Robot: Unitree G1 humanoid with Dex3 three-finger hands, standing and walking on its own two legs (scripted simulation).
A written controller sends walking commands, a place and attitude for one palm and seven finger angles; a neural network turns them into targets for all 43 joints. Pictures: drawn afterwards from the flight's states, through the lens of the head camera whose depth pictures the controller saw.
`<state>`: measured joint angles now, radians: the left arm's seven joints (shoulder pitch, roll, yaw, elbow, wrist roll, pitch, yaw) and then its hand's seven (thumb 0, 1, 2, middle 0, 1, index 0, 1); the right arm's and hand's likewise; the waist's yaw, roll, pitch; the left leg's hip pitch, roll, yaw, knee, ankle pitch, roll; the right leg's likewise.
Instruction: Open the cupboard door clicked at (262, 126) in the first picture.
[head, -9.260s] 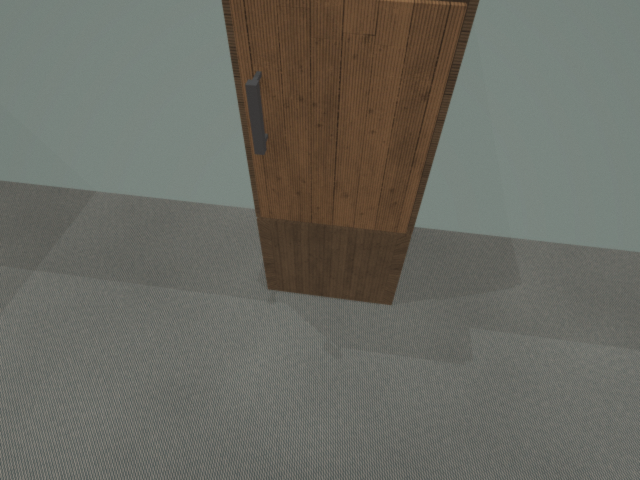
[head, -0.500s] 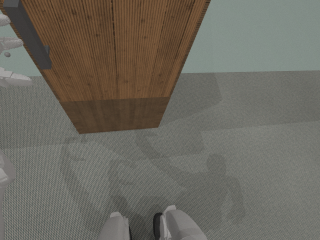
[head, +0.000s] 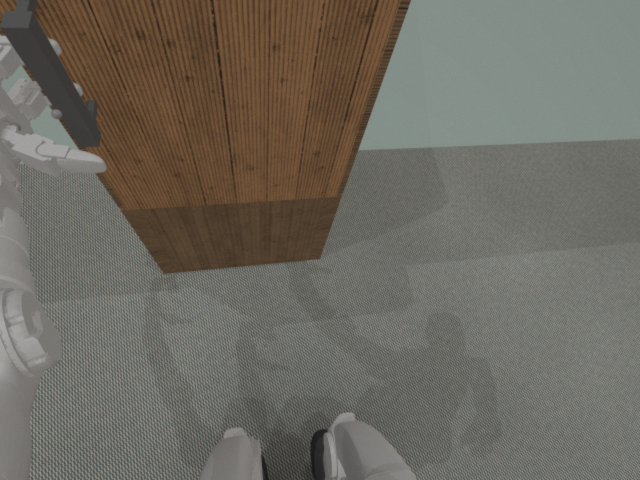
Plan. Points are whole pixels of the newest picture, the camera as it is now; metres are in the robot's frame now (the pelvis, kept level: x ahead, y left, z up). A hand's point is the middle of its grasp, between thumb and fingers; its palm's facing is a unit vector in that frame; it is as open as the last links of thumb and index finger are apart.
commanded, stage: slide the fingers in behind the handle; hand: left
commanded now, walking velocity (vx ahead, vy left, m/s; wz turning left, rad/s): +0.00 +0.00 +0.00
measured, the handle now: (62, 75) +0.58 +0.25 +0.08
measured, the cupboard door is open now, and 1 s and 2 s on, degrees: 0 0 13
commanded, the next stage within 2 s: close the thumb around the handle in 0.58 s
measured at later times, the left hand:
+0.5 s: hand (71, 115) +0.52 +0.23 +0.09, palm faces +0.06 -1.00 -0.02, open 14.0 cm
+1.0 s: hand (69, 116) +0.52 +0.23 +0.08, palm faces +0.04 -1.00 -0.01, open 11.1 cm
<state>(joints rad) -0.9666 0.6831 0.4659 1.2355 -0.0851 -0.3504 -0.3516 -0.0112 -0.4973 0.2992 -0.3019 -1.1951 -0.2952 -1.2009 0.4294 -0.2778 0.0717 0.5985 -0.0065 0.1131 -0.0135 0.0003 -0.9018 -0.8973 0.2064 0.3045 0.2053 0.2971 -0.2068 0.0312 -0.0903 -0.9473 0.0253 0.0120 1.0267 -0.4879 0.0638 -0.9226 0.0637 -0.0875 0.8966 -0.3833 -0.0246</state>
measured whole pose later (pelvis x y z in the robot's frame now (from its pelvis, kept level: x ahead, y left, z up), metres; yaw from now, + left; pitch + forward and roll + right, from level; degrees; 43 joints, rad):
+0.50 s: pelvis +0.00 -0.01 +0.00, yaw +0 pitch +22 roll -4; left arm -0.94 0.64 0.46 1.24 -0.08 -0.37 -0.32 -0.01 -0.50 0.30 -0.29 -1.19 -0.30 -1.20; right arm 0.41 -0.28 0.06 0.59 0.00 0.10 -0.01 0.00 -0.90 -0.90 0.21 0.30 0.20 0.30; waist -0.20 0.03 -0.10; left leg -0.91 0.03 0.02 1.01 -0.48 0.06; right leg -0.90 0.06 -0.08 0.90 -0.39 -0.03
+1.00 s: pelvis +0.00 +0.00 +0.00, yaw +0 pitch +23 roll -5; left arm -0.96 0.65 0.44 1.24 -0.09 -0.37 -0.32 -0.01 -0.05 0.49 -0.33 -1.24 -0.33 -1.25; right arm 0.43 -0.28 0.06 0.61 -0.01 0.10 -0.01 0.00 -0.90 -0.90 0.21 0.30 0.20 0.30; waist -0.20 0.03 -0.09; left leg -0.94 0.02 0.01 1.02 -0.49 0.06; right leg -0.92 0.06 -0.09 0.90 -0.39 -0.03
